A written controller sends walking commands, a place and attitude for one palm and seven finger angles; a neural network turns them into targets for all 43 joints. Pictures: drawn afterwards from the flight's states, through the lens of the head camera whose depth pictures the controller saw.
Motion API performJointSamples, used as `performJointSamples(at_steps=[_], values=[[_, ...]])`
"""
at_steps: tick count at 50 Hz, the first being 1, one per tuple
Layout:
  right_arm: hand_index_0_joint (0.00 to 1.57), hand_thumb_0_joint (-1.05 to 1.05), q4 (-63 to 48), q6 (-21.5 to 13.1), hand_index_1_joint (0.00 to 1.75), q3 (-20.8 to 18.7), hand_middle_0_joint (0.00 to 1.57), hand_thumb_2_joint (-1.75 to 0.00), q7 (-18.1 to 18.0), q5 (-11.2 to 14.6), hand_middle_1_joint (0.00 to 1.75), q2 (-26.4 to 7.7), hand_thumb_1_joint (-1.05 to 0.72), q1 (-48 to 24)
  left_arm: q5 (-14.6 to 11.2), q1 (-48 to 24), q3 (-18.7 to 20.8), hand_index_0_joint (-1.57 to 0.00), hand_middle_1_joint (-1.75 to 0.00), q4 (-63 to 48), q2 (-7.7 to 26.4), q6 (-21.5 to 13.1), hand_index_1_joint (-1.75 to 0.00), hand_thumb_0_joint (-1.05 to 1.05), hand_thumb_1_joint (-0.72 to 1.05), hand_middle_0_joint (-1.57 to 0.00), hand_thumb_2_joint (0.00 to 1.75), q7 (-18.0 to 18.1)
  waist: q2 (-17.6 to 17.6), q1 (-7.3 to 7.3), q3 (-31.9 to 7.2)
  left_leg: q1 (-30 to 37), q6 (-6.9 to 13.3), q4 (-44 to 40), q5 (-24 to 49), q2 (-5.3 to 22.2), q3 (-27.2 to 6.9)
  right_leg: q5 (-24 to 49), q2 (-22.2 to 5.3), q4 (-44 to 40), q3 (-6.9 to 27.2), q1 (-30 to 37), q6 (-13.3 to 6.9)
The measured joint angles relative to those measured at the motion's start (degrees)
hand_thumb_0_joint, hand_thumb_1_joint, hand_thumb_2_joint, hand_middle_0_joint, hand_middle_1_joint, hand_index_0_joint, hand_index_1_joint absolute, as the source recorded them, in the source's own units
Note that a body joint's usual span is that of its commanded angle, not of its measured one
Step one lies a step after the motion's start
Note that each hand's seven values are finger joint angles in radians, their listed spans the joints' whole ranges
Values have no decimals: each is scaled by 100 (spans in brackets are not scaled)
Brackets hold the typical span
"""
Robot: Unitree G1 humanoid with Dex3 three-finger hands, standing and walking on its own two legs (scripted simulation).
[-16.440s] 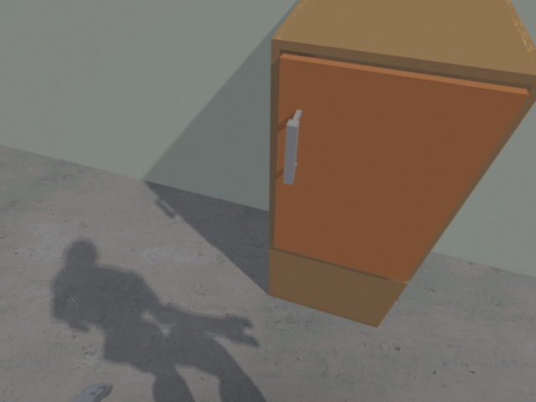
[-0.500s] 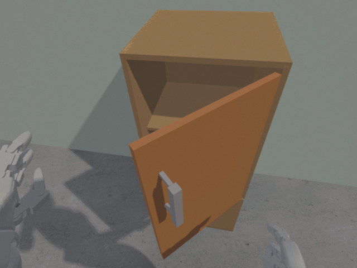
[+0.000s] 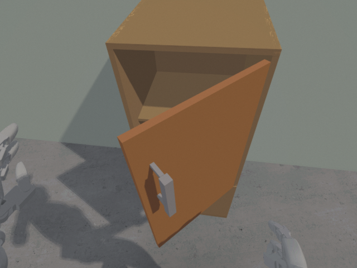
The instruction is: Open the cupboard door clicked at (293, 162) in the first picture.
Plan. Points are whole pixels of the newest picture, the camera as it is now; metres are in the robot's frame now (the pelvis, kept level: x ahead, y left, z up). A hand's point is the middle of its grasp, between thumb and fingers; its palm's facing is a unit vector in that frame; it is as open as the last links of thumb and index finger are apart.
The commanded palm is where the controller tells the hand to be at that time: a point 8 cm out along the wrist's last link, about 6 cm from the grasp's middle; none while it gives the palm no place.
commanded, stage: step back with the hand held close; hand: left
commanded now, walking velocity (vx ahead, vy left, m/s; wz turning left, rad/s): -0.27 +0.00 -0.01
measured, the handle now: (163, 190) +0.27 +0.06 +0.04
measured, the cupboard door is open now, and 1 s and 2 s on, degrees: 46 46 46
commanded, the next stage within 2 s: stop stepping back and stand still in 0.98 s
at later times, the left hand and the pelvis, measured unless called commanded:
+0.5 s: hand out of the picture +0.12 +0.29 +0.15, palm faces +0.41 -0.78 -0.48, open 7.4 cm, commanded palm +0.06 +0.33 +0.17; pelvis -0.08 +0.03 -0.01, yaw +0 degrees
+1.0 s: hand out of the picture +0.03 +0.32 +0.15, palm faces +0.42 -0.79 -0.44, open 7.4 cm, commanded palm -0.04 +0.36 +0.17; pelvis -0.17 +0.05 -0.01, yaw +3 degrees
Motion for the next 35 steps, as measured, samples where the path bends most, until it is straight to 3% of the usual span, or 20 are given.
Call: performJointSamples(at_steps=[6, 12, 26, 30, 35], values=[[20, 1, -141, 199, 30, -173, 20, -90, -57, 33, 30, -72, -90, -4, 33, 485, -206, -21, -30, -338, 72, 19, -30, 1, 89, -21, 90, -39, -68, -112, 6, -246, 66, 34, 85, -68, 121, -3, -82, 253, 102, -370, 75], [20, 1, -211, 281, 30, -212, 20, -90, -108, 66, 30, -3, -91, 50, 28, 550, 45, -21, -30, -530, 360, -59, -30, 1, 89, -21, 90, 60, -255, -134, 27, -467, 111, 184, 157, -96, 157, 41, -118, 469, 121, -624, 114], [20, 1, -292, 24, 30, -114, 20, -90, -65, -13, 30, 57, -90, 252, 288, 428, 113, -21, -30, -596, 144, -322, -30, 1, 89, -21, 90, 204, -279, -130, 28, -1127, 268, 747, 66, -110, 105, 65, -126, 804, 59, -1136, 223], [20, 1, -264, -92, 30, -81, 20, -90, -67, -41, 30, 115, -90, 312, 312, 320, 226, -21, -30, -740, 231, -392, -30, 1, 89, -21, 90, 244, -373, -141, 185, -1209, 304, 706, 483, -155, 104, 111, -96, 1009, 163, -1286, 266], [20, 1, -150, -165, 30, -112, 20, -90, -26, -78, 30, 219, -90, 432, 391, 217, 381, -21, -30, -738, 321, -503, -30, 1, 89, -21, 90, 199, -346, -217, 77, -1462, 371, 835, 528, -125, 118, -514, 56, 1752, 349, -1003, 254]])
